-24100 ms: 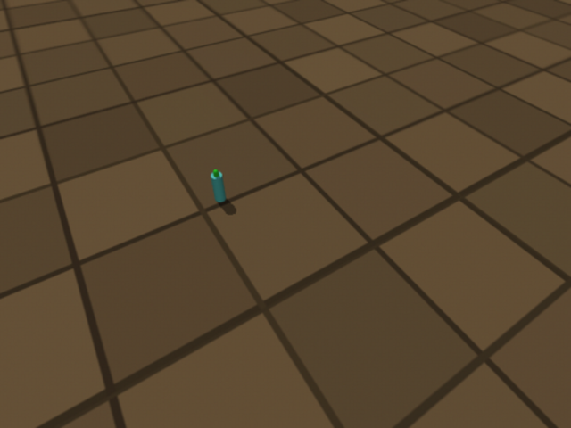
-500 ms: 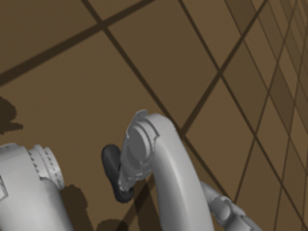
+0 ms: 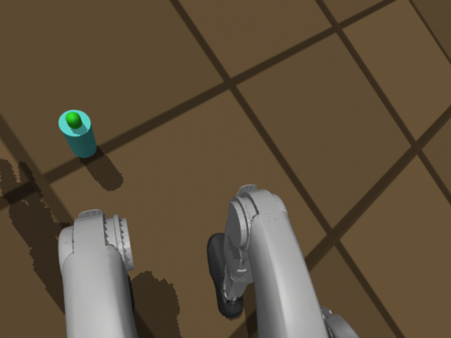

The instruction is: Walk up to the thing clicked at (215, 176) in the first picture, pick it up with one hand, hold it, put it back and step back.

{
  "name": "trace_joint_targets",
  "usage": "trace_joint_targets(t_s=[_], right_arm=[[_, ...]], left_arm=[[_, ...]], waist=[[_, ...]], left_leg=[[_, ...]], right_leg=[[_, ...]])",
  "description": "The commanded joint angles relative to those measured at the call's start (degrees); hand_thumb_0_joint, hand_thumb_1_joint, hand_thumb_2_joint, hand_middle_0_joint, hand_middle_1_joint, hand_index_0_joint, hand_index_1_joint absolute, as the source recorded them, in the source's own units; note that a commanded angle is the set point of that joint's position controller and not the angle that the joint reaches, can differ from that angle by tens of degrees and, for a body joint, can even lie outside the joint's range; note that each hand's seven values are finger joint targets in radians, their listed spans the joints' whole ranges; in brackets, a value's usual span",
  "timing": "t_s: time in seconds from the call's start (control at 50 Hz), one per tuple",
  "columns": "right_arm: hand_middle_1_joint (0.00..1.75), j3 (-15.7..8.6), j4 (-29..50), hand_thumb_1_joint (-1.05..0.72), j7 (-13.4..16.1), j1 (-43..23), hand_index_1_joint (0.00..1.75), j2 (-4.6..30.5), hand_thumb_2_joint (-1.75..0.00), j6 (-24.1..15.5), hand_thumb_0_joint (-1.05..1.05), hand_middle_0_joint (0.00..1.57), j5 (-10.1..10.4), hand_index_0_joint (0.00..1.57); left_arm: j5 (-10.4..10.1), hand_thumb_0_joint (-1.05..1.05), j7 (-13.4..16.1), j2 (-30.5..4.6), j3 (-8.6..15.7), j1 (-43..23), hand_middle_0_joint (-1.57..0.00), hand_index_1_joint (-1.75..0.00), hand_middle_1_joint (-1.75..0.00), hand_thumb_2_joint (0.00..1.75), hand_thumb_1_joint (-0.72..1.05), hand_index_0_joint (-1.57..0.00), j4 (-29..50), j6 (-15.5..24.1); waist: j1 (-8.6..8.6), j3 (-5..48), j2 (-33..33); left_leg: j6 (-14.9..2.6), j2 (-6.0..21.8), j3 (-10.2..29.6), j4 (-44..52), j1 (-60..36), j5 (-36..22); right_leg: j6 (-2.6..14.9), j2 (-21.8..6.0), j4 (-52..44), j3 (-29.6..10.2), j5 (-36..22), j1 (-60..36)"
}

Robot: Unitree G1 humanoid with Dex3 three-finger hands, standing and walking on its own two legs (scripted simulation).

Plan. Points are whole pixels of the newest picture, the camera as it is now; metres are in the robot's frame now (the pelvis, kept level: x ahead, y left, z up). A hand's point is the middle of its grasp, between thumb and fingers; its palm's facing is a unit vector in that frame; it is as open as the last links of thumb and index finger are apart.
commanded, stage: home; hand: left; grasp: from the side
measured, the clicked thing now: (79, 133) +0.50 +0.20 -0.25
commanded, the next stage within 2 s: none
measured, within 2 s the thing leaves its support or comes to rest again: neither
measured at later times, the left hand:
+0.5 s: hand out of the picture +0.34 +0.28 +0.10, palm faces +0.20 -0.89 -0.41, open 16.8 cm
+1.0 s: hand out of the picture +0.25 +0.21 +0.29, palm faces +0.24 -0.92 -0.32, open 17.0 cm
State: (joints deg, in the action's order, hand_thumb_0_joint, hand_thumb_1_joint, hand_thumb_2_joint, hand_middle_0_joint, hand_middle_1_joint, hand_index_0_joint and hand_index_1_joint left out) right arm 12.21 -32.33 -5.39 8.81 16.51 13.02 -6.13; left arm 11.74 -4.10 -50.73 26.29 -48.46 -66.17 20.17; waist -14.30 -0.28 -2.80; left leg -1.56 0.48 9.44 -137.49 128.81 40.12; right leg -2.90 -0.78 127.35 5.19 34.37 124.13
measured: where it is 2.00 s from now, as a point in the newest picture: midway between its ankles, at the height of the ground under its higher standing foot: (177, 309)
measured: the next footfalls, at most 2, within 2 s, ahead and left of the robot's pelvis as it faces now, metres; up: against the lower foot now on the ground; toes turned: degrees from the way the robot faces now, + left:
none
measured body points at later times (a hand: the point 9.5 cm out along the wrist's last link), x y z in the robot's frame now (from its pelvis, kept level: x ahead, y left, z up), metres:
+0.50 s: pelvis +0.03 -0.02 +0.20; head +0.20 +0.04 +0.62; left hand +0.32 +0.33 +0.13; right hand +0.25 -0.24 +0.09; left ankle +0.07 +0.11 -0.31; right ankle +0.13 -0.14 -0.31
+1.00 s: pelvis +0.09 -0.01 +0.36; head +0.13 +0.00 +0.80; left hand +0.23 +0.25 +0.31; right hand +0.27 -0.23 +0.27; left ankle +0.07 +0.11 -0.31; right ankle +0.13 -0.14 -0.31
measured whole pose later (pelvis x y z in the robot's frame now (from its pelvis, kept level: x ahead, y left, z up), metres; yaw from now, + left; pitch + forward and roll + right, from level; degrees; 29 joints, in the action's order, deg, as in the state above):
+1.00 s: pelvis +0.09 -0.01 +0.36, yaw +9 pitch +13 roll -2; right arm 1.3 -27.6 9.2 16.4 11.7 -1.1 2.6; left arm -1.0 9.7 -13.5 0.3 21.2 -5.6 -12.9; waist -2.8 8.8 2.0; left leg 0.9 2.7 2.2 -62.1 45.2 29.9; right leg -1.0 -1.0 58.4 2.7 26.6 44.7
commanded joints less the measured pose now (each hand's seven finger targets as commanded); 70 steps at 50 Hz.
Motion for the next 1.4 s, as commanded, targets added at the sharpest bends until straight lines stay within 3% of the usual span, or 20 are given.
trace_joint_targets(t_s=[0.0,0.04,0.1,0.14,0.22,0.32,0.34,0.38,0.4,0.44,0.52,0.68,0.78,0.82,0.92,0.96,1.02,1.08,1.12,1.38], right_arm=[[0.30,-10.6,2.8,-0.90,1.2,7.9,0.30,15.3,-0.90,0.1,0.00,0.20,2.8,0.20],[0.30,-12.6,3.2,-0.90,1.7,8.0,0.30,14.6,-0.90,0.0,0.00,0.20,4.4,0.20],[0.30,-14.4,4.4,-0.90,2.9,7.4,0.30,13.2,-0.90,-0.3,0.00,0.20,6.1,0.20],[0.30,-15.1,5.8,-0.90,3.9,6.1,0.30,12.3,-0.90,-0.7,0.00,0.20,7.2,0.20],[0.30,-15.5,7.0,-0.90,5.7,4.5,0.30,10.2,-0.90,-2.2,0.00,0.20,7.9,0.20],[0.30,-15.7,7.9,-0.90,7.6,3.2,0.30,7.9,-0.90,-5.0,0.00,0.20,8.0,0.20],[0.30,-15.7,8.1,-0.89,8.0,3.0,0.30,7.7,-0.90,-5.5,0.00,0.20,8.1,0.20],[0.30,-15.8,8.1,-0.89,8.4,3.1,0.30,7.3,-0.90,-6.7,0.00,0.20,8.2,0.20],[0.30,-16.0,8.4,-0.90,8.7,2.8,0.30,7.2,-0.90,-7.2,0.00,0.20,8.2,0.20],[0.30,-15.8,8.2,-0.89,9.0,3.2,0.30,6.4,-0.90,-8.3,0.00,0.20,8.4,0.20],[0.30,-15.6,9.1,-0.89,9.8,2.9,0.30,5.8,-0.90,-9.9,0.00,0.20,8.8,0.20],[0.30,-14.8,10.0,-0.90,11.8,4.1,0.30,4.2,-0.90,-13.0,0.00,0.20,8.7,0.20],[0.30,-14.3,11.2,-0.90,13.2,4.3,0.30,3.4,-0.90,-14.7,0.00,0.20,8.9,0.20],[0.30,-14.0,11.8,-0.90,13.8,4.6,0.30,2.8,-0.90,-15.4,0.00,0.20,8.9,0.20],[0.30,-13.7,13.2,-0.90,15.4,4.5,0.30,2.1,-0.90,-17.0,0.00,0.20,8.7,0.20],[0.30,-13.3,13.8,-0.90,15.6,3.9,0.30,1.8,-0.90,-17.7,0.00,0.20,8.7,0.20],[0.30,-13.3,14.2,-0.90,15.9,3.8,0.30,1.8,-0.90,-18.7,0.00,0.20,8.2,0.20],[0.30,-13.8,15.0,-0.90,16.1,3.9,0.30,2.2,-0.90,-19.6,0.00,0.20,8.0,0.20],[0.30,-13.5,14.7,-0.90,16.0,3.8,0.30,2.0,-0.90,-20.2,0.00,0.20,7.7,0.20],[0.30,-13.6,13.2,-0.90,16.0,3.6,0.30,1.9,-0.90,-22.6,0.00,0.20,6.9,0.20]], left_arm=[[-2.6,0.00,1.0,-4.1,-3.7,-5.4,-0.07,-0.08,-0.08,0.13,-0.43,-0.07,20.5,-2.5],[-3.4,0.00,1.8,-2.6,-3.6,0.1,-0.07,-0.07,-0.07,0.12,-0.45,-0.06,26.2,-5.0],[-4.8,0.00,2.9,0.1,-5.1,3.3,-0.07,-0.08,-0.08,0.12,-0.45,-0.07,35.4,-8.0],[-5.6,0.00,4.2,0.6,-4.4,8.0,-0.07,-0.08,-0.08,0.12,-0.44,-0.07,40.8,-9.8],[-6.4,0.00,6.3,3.0,-4.3,15.4,-0.08,-0.09,-0.09,0.15,-0.41,-0.08,45.2,-12.4],[-7.7,0.00,7.9,10.3,-8.0,20.7,-0.08,-0.09,-0.09,0.14,-0.42,-0.08,47.7,-14.8],[-7.8,0.00,8.1,11.5,-7.6,26.3,-0.07,-0.08,-0.08,0.12,-0.45,-0.07,43.2,-15.8],[-8.5,0.00,8.2,14.8,-10.6,23.9,-0.07,-0.08,-0.08,0.12,-0.45,-0.07,48.3,-16.1],[-8.7,0.00,8.7,14.4,-9.7,27.4,-0.07,-0.08,-0.08,0.12,-0.45,-0.07,47.6,-16.6],[-9.1,0.00,9.0,17.9,-11.9,32.1,-0.08,-0.08,-0.08,0.11,-0.47,-0.08,45.2,-18.2],[-10.1,0.00,10.2,19.4,-12.4,37.5,-0.08,-0.09,-0.09,0.11,-0.47,-0.08,48.4,-19.9],[-11.5,0.00,12.5,24.8,-16.8,48.4,-0.09,-0.09,-0.09,0.10,-0.50,-0.09,55.7,-23.9],[-11.9,0.00,13.8,27.2,-18.9,58.4,-0.09,-0.09,-0.09,0.11,-0.49,-0.09,58.3,-27.0],[-12.3,0.00,14.1,28.2,-20.9,55.9,-0.09,-0.10,-0.10,0.13,-0.45,-0.09,66.3,-27.6],[-12.5,0.00,14.7,30.8,-22.7,69.6,-0.08,-0.08,-0.08,0.09,-0.51,-0.08,70.5,-30.6],[-12.6,0.00,14.8,30.8,-23.4,67.5,-0.07,-0.07,-0.07,0.09,-0.50,-0.07,76.2,-31.1],[-12.5,0.00,14.2,33.3,-24.4,74.4,-0.06,-0.06,-0.06,0.09,-0.50,-0.06,74.1,-32.2],[-12.4,0.00,13.9,32.2,-23.7,73.7,-0.05,-0.06,-0.06,0.08,-0.51,-0.05,79.7,-32.1],[-12.4,0.00,13.6,33.5,-24.7,75.7,-0.05,-0.06,-0.06,0.07,-0.52,-0.05,77.7,-32.4],[-11.8,0.00,13.4,33.8,-24.0,74.7,-0.05,-0.06,-0.06,0.07,-0.53,-0.05,78.3,-32.5]], waist=[[4.02,44.3,26.0],[6.14,45.1,22.4],[6.05,45.0,17.8],[7.76,45.9,16.3],[8.42,44.2,13.9],[8.96,42.0,11.9],[9.06,40.3,11.4],[9.11,40.4,12.1],[9.88,40.2,12.3],[9.42,37.9,8.0],[11.16,36.5,7.5],[11.77,31.5,7.9],[11.98,24.6,6.4],[11.88,23.6,7.1],[12.34,19.2,5.4],[12.42,16.3,6.8],[12.48,11.2,3.8],[12.21,12.7,4.5],[12.07,9.3,4.4],[12.63,13.7,5.6]], left_leg=[[1.87,0.8,-3.6,26.2,-35.5,-9.0],[1.32,0.8,-3.4,29.7,-36.7,-6.2],[0.50,0.8,-3.0,34.3,-37.7,-1.6],[0.40,0.9,-2.6,37.6,-41.4,-0.4],[0.36,0.9,-3.9,41.3,-45.7,-4.8],[0.39,0.8,-6.0,47.2,-51.6,-6.9],[0.37,0.6,-6.5,48.5,-52.9,-8.1],[0.77,0.7,-6.6,51.1,-57.0,-9.9],[0.80,0.6,-6.9,52.4,-58.5,-11.1],[0.45,0.5,-7.4,53.8,-59.1,-14.9],[0.67,0.3,-7.5,59.8,-65.5,-17.8],[1.12,0.5,-8.2,70.7,-77.9,-22.7],[1.00,0.1,-8.7,77.9,-82.6,-20.8],[1.08,-0.1,-9.0,81.0,-85.4,-19.3],[1.14,0.0,-8.9,85.3,-90.1,-22.9],[1.31,0.2,-8.8,87.8,-91.2,-19.9],[1.35,0.6,-7.7,90.2,-91.1,-18.9],[1.36,0.3,-8.7,90.6,-93.5,-21.1],[1.26,0.0,-8.9,91.0,-92.9,-19.6],[1.80,0.0,-8.6,90.6,-97.0,-26.9]], right_leg=[[5.16,1.6,-12.4,2.4,-6.0,-17.4],[5.12,1.5,-15.4,1.4,-4.3,-18.7],[4.79,1.3,-20.7,0.4,-1.7,-23.3],[4.63,1.2,-23.7,-0.2,-0.6,-25.8],[4.59,0.9,-29.2,-1.5,-2.9,-33.3],[4.46,0.7,-37.3,-2.6,-3.9,-41.6],[4.43,0.7,-39.3,-2.9,-4.9,-43.0],[4.50,0.5,-41.7,-3.0,-6.2,-45.8],[4.41,0.5,-43.3,-3.1,-7.2,-48.2],[4.15,0.6,-46.4,-3.2,-11.1,-53.9],[4.06,0.3,-52.1,-3.5,-13.8,-62.0],[3.92,0.4,-62.9,-3.6,-18.4,-74.4],[3.38,0.4,-71.0,-3.4,-17.3,-81.6],[3.25,0.5,-73.9,-3.3,-16.2,-84.4],[3.14,1.1,-77.9,-2.3,-19.3,-89.3],[3.27,1.4,-79.3,-1.7,-16.2,-89.0],[3.12,1.7,-80.6,-0.8,-14.8,-89.1],[3.12,1.9,-81.5,-0.9,-16.4,-91.1],[2.95,1.8,-82.5,-0.8,-15.2,-90.5],[3.20,1.8,-81.8,-0.9,-21.3,-94.6]])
